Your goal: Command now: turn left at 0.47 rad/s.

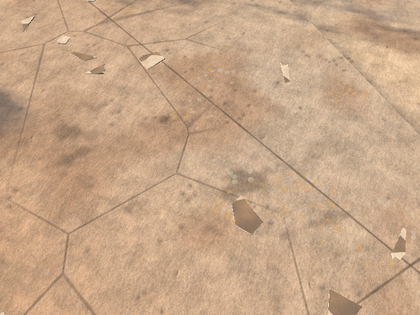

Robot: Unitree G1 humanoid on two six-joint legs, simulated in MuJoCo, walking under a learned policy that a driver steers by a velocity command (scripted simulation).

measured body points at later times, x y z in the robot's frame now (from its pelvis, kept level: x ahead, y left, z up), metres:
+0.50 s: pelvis +0.01 +0.06 +0.01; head +0.04 +0.08 +0.46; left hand +0.10 +0.37 -0.08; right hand +0.23 -0.18 -0.07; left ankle +0.02 +0.14 -0.73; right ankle +0.08 -0.10 -0.69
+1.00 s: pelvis +0.15 +0.11 +0.01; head +0.19 +0.12 +0.46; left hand +0.00 +0.36 -0.11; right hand +0.46 +0.01 -0.07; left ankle +0.22 +0.30 -0.70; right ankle +0.10 -0.07 -0.73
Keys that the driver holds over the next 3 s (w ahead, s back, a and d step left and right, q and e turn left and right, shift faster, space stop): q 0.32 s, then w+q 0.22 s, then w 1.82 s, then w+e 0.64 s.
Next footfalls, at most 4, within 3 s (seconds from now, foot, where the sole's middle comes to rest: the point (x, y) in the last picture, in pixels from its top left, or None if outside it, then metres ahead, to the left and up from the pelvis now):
0.18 left None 0.06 0.15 -0.77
0.64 right None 0.13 -0.05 -0.77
1.06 left None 0.26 0.31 -0.77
1.58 right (157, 257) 0.64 0.23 -0.77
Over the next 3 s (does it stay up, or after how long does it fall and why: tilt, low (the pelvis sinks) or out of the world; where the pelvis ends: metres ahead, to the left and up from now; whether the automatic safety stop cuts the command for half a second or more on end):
stays up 1.15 0.56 0.02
